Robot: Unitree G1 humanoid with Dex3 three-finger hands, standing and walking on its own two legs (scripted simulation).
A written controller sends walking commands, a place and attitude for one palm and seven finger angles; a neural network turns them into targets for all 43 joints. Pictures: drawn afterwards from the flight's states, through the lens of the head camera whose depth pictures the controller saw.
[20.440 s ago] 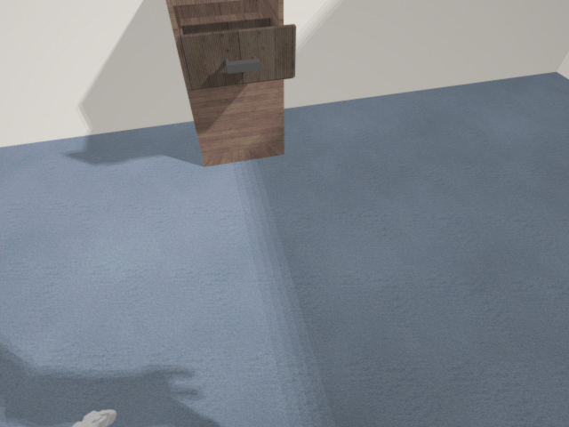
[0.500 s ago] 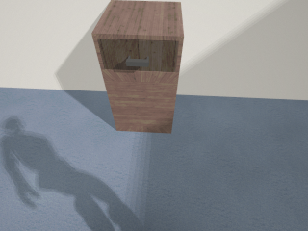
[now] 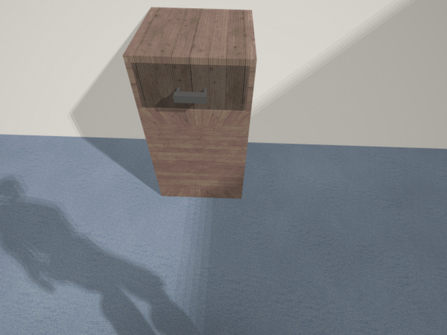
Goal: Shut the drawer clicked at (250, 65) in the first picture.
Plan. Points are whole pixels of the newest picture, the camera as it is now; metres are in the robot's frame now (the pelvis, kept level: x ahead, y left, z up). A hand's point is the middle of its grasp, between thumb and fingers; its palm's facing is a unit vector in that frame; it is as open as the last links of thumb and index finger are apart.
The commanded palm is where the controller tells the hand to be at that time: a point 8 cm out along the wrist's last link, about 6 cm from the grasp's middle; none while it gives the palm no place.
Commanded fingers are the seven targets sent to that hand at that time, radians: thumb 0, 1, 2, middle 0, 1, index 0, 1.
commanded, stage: look to check the result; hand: left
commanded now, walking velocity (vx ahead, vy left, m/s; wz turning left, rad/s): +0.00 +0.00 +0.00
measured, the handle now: (191, 93) +0.89 +0.16 -0.08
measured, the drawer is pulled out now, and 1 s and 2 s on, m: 0.00 0.00 0.00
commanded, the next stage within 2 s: stand and wait in 0.48 s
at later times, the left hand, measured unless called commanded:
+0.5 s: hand out of the picture +0.04 +0.20 -0.17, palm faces +0.01 -0.97 -0.26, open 7.4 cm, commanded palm none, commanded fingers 0.00 0.90 0.90 -0.20 -0.30 -0.20 -0.30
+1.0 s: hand out of the picture +0.07 +0.22 -0.16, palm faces -0.01 -0.96 -0.29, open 7.4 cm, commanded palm none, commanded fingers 0.00 0.90 0.90 -0.20 -0.30 -0.20 -0.30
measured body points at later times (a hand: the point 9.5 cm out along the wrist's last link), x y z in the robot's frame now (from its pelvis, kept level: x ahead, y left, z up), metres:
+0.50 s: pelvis +0.01 -0.01 +0.00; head +0.02 -0.01 +0.45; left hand +0.04 +0.25 -0.15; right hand +0.05 -0.27 -0.15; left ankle +0.04 +0.11 -0.74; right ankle -0.01 -0.11 -0.74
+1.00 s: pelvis +0.02 -0.01 +0.00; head +0.03 -0.01 +0.45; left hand +0.07 +0.27 -0.14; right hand +0.07 -0.28 -0.15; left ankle +0.04 +0.11 -0.74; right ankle -0.01 -0.11 -0.74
